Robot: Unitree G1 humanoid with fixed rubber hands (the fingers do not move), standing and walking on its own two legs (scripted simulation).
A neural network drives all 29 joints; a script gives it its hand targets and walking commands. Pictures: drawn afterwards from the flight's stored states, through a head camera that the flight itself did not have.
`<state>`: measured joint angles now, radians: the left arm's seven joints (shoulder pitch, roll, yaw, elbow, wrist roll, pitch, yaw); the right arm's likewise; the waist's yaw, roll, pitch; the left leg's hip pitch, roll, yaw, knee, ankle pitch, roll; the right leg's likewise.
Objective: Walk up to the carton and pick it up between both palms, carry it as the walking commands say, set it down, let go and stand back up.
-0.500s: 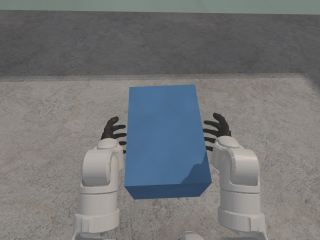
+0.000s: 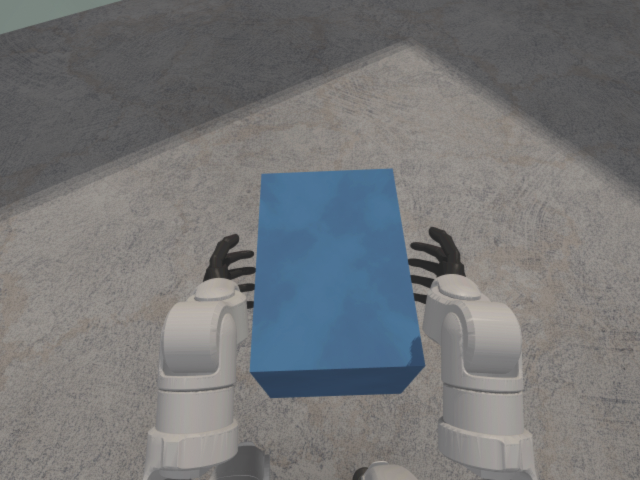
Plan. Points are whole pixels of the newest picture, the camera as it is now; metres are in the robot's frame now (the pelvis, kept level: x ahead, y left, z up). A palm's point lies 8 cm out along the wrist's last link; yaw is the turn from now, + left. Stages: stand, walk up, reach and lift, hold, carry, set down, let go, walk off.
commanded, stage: carry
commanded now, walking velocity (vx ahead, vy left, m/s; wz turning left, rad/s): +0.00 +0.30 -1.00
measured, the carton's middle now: (331, 283) +0.36 -0.01 -0.02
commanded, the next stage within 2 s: none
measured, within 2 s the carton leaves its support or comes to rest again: neither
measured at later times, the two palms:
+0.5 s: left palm (261, 294) +0.31 +0.08 +0.06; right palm (483, 414) +0.18 -0.15 +0.06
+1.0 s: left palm (292, 292) +0.30 +0.04 +0.08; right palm out of the picture +0.09 -0.10 +0.08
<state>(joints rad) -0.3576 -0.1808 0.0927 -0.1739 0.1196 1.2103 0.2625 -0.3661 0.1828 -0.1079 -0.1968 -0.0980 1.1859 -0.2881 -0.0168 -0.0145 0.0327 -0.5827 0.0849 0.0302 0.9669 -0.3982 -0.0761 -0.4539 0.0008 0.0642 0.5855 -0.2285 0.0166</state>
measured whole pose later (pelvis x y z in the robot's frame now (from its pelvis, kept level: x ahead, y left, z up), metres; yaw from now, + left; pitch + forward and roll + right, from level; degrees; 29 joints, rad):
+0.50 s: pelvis -0.02 +0.12 -0.01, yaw -30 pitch +4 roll -1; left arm -0.39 -0.19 0.13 -0.10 0.12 1.23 0.27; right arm -0.36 0.18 -0.11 -0.13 -0.13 1.19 -0.26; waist 0.00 0.04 0.00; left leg -0.58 0.10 0.13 1.14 -0.50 -0.05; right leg -0.40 0.00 -0.03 0.65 -0.33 -0.02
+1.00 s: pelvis +0.03 +0.23 -0.01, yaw -60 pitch +5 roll -1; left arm -0.42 -0.20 0.14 -0.15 0.11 1.24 0.31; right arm -0.42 0.20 -0.14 -0.14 -0.19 1.18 -0.21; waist 0.04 0.02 -0.04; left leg -0.45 0.16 0.30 0.80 -0.43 0.01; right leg -0.40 -0.01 -0.09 0.67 -0.36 -0.03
